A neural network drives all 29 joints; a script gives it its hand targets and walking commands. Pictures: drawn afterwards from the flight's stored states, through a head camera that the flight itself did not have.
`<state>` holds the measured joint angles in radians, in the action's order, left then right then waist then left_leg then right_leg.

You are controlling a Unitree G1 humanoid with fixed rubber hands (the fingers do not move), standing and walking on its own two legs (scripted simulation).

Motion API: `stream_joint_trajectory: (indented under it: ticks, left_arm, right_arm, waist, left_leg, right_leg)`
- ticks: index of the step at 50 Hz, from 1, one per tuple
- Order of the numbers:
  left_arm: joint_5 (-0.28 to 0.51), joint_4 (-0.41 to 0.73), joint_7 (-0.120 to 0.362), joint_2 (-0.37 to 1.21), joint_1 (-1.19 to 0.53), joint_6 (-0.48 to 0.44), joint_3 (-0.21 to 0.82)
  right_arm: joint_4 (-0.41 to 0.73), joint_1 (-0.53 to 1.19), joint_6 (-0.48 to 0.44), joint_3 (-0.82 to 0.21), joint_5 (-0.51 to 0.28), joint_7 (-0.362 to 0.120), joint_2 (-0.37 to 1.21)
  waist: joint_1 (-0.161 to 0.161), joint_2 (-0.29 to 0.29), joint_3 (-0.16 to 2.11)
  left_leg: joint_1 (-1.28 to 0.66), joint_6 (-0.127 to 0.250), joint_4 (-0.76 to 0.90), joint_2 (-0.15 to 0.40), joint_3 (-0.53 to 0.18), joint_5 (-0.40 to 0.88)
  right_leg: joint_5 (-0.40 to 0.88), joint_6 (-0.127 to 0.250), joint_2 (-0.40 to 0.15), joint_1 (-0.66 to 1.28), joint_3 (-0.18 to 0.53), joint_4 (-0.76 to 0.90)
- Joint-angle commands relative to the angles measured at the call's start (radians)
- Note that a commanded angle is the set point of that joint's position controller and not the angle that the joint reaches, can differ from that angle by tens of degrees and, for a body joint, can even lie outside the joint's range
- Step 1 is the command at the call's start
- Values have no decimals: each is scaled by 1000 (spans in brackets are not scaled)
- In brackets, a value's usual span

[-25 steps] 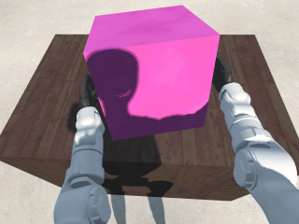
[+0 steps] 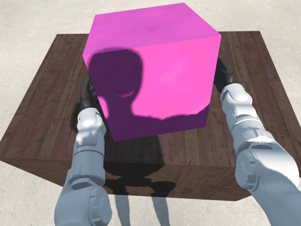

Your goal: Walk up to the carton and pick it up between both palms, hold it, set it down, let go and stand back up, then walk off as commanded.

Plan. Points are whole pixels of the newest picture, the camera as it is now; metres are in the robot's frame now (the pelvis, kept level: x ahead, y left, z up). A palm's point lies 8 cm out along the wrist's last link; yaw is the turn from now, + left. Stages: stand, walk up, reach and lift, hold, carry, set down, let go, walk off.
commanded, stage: set down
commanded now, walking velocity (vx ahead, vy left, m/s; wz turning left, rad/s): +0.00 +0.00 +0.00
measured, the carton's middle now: (149, 70) +0.53 +0.01 +0.07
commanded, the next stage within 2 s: none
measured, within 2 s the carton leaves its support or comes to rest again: rests again in 0.56 s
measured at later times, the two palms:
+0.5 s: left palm (95, 116) +0.39 +0.16 +0.04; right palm (227, 87) +0.45 -0.20 +0.07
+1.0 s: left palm (92, 122) +0.38 +0.18 +0.03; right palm (240, 90) +0.45 -0.23 +0.06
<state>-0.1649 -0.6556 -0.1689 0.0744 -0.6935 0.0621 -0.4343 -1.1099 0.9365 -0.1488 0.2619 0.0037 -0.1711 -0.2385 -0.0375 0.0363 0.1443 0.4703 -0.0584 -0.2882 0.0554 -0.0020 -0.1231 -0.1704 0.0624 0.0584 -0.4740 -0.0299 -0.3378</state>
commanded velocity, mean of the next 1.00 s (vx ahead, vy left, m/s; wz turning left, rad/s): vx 0.00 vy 0.00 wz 0.00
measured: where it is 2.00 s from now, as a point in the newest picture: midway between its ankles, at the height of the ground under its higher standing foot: outside the picture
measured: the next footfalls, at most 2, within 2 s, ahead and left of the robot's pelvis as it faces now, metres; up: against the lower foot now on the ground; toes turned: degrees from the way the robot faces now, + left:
none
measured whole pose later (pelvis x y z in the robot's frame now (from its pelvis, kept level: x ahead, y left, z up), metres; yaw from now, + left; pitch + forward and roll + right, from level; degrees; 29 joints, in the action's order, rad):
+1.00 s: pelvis -0.03 +0.00 -0.01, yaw -1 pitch +25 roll +0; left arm 0.01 -0.76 -0.25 0.03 -0.73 0.05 -0.28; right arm -1.13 0.97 -0.09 -0.11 -0.30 -0.21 -0.53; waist -0.10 0.03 0.20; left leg 0.70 -0.06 -0.34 0.06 0.00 -0.08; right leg -0.12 0.06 0.07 -0.70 -0.03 -0.38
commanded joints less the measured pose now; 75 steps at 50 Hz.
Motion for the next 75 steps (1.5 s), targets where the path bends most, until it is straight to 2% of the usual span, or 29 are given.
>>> stream_joint_trajectory:
  ticks: [1, 5, 8, 13, 17, 22, 28, 37, 41, 47, 53, 57, 60, 62, 66, 69, 75]
  left_arm:
    - [-4, 21, 10, 52, -515, -66, 147]
    - [31, 33, -9, 10, -508, -67, 178]
    - [62, 46, -30, -27, -499, -58, 211]
    - [129, 40, -69, -87, -533, -53, 272]
    - [187, 14, -94, -136, -558, -55, 301]
    - [254, -1, -111, -213, -546, -61, 314]
    - [292, 5, -120, -263, -561, -58, 307]
    - [305, 29, -87, -265, -438, -50, 294]
    - [298, 67, -73, -264, -403, -53, 280]
    - [255, 174, -67, -235, -369, -46, 252]
    - [205, 295, -64, -196, -302, -17, 240]
    - [188, 349, -58, -179, -244, 16, 253]
    - [182, 355, -53, -172, -227, 39, 260]
    - [184, 338, -52, -174, -239, 48, 264]
    - [212, 295, -69, -192, -316, 55, 288]
    - [241, 286, -86, -202, -323, 62, 310]
    - [280, 274, -106, -213, -307, 77, 333]
  right_arm:
    - [55, 573, -17, -173, 2, -23, -32]
    - [45, 571, -12, -218, -64, -14, -97]
    - [28, 561, -3, -246, -121, -8, -166]
    - [-7, 578, 13, -281, -223, -1, -268]
    - [6, 617, 31, -312, -288, 1, -342]
    - [43, 629, 51, -354, -354, 4, -445]
    - [84, 653, 66, -380, -402, -2, -497]
    - [110, 558, 45, -445, -452, -37, -519]
    - [127, 517, 21, -453, -464, -45, -531]
    - [161, 467, -10, -426, -452, -44, -533]
    - [163, 385, -16, -389, -434, -44, -532]
    - [144, 324, -5, -375, -438, -53, -552]
    - [134, 302, 7, -361, -443, -63, -568]
    - [132, 311, 16, -352, -448, -70, -574]
    - [148, 353, 40, -316, -443, -83, -580]
    - [162, 339, 58, -285, -432, -98, -587]
    - [192, 303, 79, -246, -410, -118, -587]
  waist:
    - [-174, -160, 653]
    - [-178, -127, 694]
    - [-176, -96, 716]
    - [-174, -61, 743]
    - [-182, -80, 784]
    - [-185, -130, 825]
    - [-193, -185, 863]
    - [-188, -240, 824]
    - [-178, -243, 836]
    - [-161, -221, 913]
    - [-138, -174, 943]
    - [-115, -143, 881]
    - [-105, -138, 808]
    - [-106, -143, 756]
    - [-108, -162, 655]
    - [-100, -176, 624]
    - [-88, -214, 603]
  left_leg:
    - [-65, 66, -62, -35, 113, 295]
    - [-76, 56, -88, -31, 110, 341]
    - [-106, 44, -114, -25, 105, 380]
    - [-135, 26, -144, -16, 99, 375]
    - [-127, 20, -160, -12, 100, 348]
    - [-90, 13, -181, -12, 97, 348]
    - [-10, 18, -183, -18, 94, 321]
    - [88, 39, -156, -24, 78, 374]
    - [115, 43, -141, -23, 71, 401]
    - [94, 39, -124, -20, 64, 423]
    - [25, 29, -127, -25, 59, 447]
    - [-35, 23, -131, -27, 51, 435]
    - [-68, 22, -123, -30, 49, 385]
    - [-70, 25, -116, -32, 50, 321]
    - [-34, 37, -97, -34, 55, 134]
    - [-40, 44, -89, -30, 52, 51]
    - [-43, 51, -98, -31, 38, -45]
  right_leg:
    - [813, -124, -48, 428, 23, -132]
    - [827, -116, -35, 412, 25, -140]
    - [790, -99, -19, 365, 22, -133]
    - [646, -75, 2, 253, 20, -106]
    - [564, -71, 11, 195, 22, -98]
    - [548, -77, 19, 195, 31, -114]
    - [549, -89, 17, 246, 51, -132]
    - [725, -109, -4, 364, 68, -171]
    - [808, -117, -12, 405, 75, -189]
    - [865, -120, -14, 444, 73, -199]
    - [863, -105, -2, 458, 64, -190]
    - [802, -90, 9, 438, 56, -165]
    - [700, -80, 14, 423, 54, -134]
    - [589, -74, 16, 408, 59, -110]
    - [272, -60, 15, 347, 73, -65]
    - [79, -51, 13, 300, 77, -39]
    - [-141, -46, -1, 262, 94, -15]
